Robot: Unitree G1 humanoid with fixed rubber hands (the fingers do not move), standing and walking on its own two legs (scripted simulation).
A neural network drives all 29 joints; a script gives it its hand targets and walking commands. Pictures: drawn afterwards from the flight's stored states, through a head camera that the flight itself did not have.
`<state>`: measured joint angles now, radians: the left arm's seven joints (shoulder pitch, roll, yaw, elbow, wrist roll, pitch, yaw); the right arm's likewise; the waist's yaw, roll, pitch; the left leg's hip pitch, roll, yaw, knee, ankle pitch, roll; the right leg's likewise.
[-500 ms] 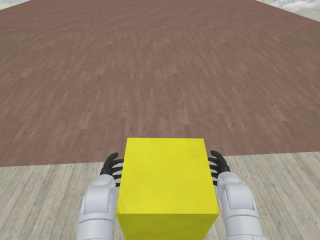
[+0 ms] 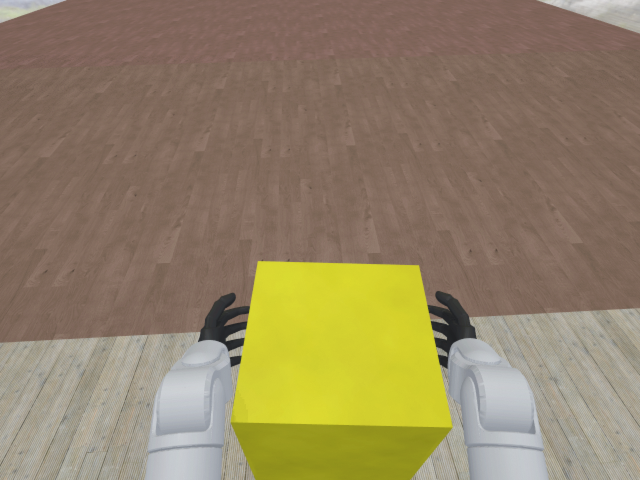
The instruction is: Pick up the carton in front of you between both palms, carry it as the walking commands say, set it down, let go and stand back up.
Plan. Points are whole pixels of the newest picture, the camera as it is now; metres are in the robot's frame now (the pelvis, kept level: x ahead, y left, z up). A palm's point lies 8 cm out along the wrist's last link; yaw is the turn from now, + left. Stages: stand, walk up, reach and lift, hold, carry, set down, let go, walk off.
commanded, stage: carry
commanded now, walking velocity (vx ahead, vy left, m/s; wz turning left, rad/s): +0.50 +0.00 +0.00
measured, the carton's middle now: (334, 378) +0.29 +0.00 +0.00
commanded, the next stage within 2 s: none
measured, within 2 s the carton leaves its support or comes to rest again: neither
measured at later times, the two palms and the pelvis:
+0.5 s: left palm (247, 224) +0.52 +0.13 +0.09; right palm (427, 226) +0.51 -0.17 +0.09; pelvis +0.25 +0.00 +0.00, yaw -2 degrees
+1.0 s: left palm (271, 142) +0.84 +0.12 +0.09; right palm (400, 140) +0.84 -0.18 +0.09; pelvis +0.58 -0.03 -0.01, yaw -1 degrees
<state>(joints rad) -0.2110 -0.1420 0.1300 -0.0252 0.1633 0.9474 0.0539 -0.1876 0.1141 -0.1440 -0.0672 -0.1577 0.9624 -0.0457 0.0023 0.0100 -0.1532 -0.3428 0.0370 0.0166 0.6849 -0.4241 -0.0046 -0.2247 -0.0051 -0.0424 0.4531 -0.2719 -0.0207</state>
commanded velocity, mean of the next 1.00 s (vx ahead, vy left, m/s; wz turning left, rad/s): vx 0.50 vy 0.00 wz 0.00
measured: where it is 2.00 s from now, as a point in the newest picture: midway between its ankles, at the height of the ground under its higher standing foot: (336, 278)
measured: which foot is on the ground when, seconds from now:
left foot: up 0.00-0.16, down 0.18-0.56, up 0.58-1.00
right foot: down 0.00-0.20, up 0.22-0.54, down 0.56-1.00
